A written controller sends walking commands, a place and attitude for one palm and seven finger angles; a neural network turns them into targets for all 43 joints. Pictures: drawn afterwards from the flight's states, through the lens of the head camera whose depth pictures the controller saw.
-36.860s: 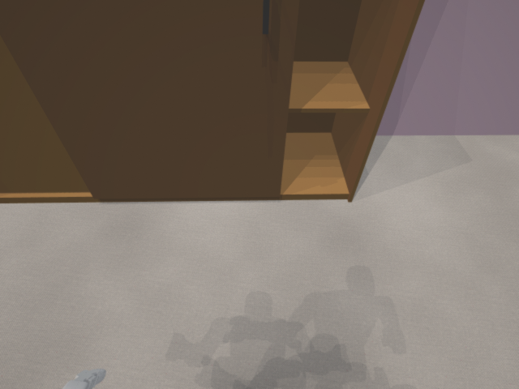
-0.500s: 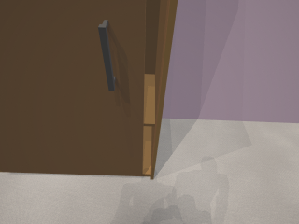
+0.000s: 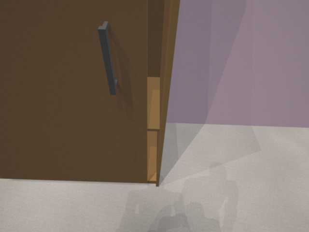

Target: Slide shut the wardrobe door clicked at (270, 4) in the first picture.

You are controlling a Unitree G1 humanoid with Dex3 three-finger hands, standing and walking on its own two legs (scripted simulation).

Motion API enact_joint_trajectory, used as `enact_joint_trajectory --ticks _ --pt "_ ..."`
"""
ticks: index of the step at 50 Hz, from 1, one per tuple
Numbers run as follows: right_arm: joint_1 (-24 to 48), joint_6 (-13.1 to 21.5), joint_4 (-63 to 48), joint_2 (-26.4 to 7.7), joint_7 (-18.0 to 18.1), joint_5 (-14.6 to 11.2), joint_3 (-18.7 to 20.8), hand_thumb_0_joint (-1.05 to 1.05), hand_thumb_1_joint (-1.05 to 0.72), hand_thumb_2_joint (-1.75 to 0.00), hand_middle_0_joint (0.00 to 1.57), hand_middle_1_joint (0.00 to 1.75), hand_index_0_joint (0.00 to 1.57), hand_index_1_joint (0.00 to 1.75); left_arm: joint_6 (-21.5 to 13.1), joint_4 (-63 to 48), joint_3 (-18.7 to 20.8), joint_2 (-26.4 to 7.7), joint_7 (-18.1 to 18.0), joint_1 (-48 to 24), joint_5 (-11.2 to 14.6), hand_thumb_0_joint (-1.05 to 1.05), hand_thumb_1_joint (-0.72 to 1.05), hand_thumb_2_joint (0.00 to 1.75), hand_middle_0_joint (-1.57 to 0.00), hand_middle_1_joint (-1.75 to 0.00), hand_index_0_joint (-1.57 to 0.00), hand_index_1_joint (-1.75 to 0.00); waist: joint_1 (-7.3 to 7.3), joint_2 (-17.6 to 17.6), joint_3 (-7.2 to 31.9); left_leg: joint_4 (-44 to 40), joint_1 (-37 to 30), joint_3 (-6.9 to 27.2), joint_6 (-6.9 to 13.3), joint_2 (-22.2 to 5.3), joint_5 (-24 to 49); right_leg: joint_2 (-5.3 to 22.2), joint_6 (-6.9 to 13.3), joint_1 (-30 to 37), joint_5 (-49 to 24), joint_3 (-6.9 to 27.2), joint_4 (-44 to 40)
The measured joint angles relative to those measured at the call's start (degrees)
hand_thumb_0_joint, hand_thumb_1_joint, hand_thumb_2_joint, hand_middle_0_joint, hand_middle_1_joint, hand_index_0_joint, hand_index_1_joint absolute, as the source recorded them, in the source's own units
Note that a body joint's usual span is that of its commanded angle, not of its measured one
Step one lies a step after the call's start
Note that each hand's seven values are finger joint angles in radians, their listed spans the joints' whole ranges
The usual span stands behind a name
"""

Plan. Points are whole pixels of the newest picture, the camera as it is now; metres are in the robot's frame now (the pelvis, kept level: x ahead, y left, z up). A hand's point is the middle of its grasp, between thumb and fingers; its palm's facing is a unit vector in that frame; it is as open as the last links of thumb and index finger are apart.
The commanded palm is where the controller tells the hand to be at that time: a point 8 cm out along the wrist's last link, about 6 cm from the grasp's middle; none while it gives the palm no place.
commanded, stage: look again from close up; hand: left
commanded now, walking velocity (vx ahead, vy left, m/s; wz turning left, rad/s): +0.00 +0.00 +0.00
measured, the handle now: (110, 61) +0.51 +0.17 +0.19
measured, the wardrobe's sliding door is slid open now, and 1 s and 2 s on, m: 0.06 0.06 0.06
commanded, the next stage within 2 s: raise the hand with hooked fingers in 0.16 s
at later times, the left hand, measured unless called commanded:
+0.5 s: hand (85, 202) +0.18 +0.18 +0.01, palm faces +0.22 -0.97 -0.14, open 7.6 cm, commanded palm +0.11 +0.22 -0.03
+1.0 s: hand (72, 199) +0.18 +0.19 +0.06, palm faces -0.06 -0.99 -0.10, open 10.5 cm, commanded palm +0.13 +0.26 +0.06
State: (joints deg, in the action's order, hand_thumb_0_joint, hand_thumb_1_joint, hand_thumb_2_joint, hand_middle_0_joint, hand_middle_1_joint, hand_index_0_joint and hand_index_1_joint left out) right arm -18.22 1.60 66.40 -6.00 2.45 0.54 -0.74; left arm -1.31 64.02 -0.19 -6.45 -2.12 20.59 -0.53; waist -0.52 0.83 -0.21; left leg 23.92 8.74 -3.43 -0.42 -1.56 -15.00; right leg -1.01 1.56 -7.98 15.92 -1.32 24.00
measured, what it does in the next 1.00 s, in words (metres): stands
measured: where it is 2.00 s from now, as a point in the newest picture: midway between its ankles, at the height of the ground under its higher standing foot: outside the picture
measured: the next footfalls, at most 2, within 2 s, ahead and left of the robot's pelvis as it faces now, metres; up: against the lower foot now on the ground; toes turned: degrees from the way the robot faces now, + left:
none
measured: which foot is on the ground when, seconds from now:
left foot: down 0.00-1.00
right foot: down 0.00-1.00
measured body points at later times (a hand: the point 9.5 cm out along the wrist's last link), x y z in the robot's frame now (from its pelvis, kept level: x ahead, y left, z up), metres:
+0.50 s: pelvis -0.02 +0.00 -0.02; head -0.03 -0.03 +0.43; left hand +0.17 +0.23 +0.03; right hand +0.11 -0.26 -0.13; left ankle -0.02 +0.12 -0.74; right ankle -0.03 -0.10 -0.74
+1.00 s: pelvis -0.05 +0.00 -0.04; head -0.02 -0.01 +0.41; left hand +0.17 +0.25 +0.07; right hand +0.16 -0.19 -0.12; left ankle -0.03 +0.12 -0.74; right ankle -0.03 -0.10 -0.74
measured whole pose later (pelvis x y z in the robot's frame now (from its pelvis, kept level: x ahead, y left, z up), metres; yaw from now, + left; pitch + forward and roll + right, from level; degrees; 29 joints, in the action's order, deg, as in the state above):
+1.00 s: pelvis -0.05 +0.00 -0.04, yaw +4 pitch +5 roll -2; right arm -11.7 13.3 34.3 -11.3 4.4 -2.5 -4.6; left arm -14.7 -3.4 9.4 -16.8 21.2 13.8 16.4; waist -2.0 -3.0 2.8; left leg 49.5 31.7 2.2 -0.7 -1.9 -22.6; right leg -0.7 2.1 -27.5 23.7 -6.7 46.3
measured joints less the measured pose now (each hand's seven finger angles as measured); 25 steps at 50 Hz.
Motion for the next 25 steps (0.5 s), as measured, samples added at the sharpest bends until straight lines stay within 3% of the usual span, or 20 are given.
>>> enact_joint_trajectory --ticks 14,15,16,20,22,25 --pt "0.06 -0.31 -0.11 -0.25 -0.08 -0.01 0.01 0.01 -0.91 -0.9 0.2 0.3 0.2 0.3 -0.53 0.18 -0.07 0.23 -0.38 0.05 -0.2 0.0 0.91 0.9 -0.2 -0.29 -0.2 -0.3 -0.13 -0.51 0.15 1.65 1.13 0.41 -0.45 -0.72 -0.36 -0.63 0.34 -0.17 -0.05 -0.5 -0.07" --pt "-0.6 -0.15 -2.65 -1.0 -0.01 -0.29 -0.3 0.01 -0.92 -0.9 0.2 0.3 0.2 0.3 2.74 -8.95 -0.74 0.23 -0.37 2.79 2.46 0.0 0.91 0.9 -0.2 -0.3 -0.2 -0.3 0.02 -0.93 -0.43 2.68 1.71 0.61 -0.31 -0.94 -1.06 -0.85 0.26 -0.68 0.0 -0.61 0.6" --pt "-1.66 1.86 -5.24 -1.71 0.67 -0.74 -0.42 0.02 -0.92 -0.9 0.2 0.3 0.2 0.3 5.26 -18.96 -0.95 -0.76 -1.94 6.0 3.08 0.03 0.94 0.9 -0.2 -0.3 -0.2 -0.3 -0.25 -0.87 -1.03 3.0 1.6 0.36 -0.27 -0.83 -1.44 -0.71 0.28 -1.13 0.43 -0.35 1.83" --pt "-3.58 10.08 -12.61 -5.65 2.35 -3.38 1.27 0.03 -0.93 -0.9 0.2 0.3 0.2 0.3 3.37 -44.56 0.2 -4.59 -6.05 10.49 7.96 0.07 0.97 0.89 -0.21 -0.32 -0.21 -0.32 0.76 -2.89 0.77 5.94 4.27 1.7 0.11 0.68 -1.93 0.89 -0.06 -3.61 2.75 -1.71 6.13" --pt "-2.32 12.98 -15.82 -7.96 3.13 -3.61 1.62 0.03 -0.92 -0.9 0.2 0.3 0.2 0.3 0.5 -54.59 0.09 -5.05 -6.07 9.15 9.21 0.07 0.93 0.88 -0.2 -0.33 -0.2 -0.33 1.23 -4.3 2.04 7.85 5.95 2.18 0.49 1.21 -2.45 1.49 -0.35 -5.09 3.6 -2.2 8.13" --pt "1.46 15.54 -20.93 -9.92 2.97 -2.59 2.35 0.02 -0.92 -0.9 0.2 0.3 0.2 0.3 -7.39 -62.05 0.41 -3.81 -3.08 3.26 9.68 0.05 0.87 0.86 -0.2 -0.36 -0.2 -0.36 2.32 -4.96 4.59 11.78 10.52 2.44 0.75 1.68 -3.53 2.13 -0.57 -9.69 5.05 -2.47 12.5"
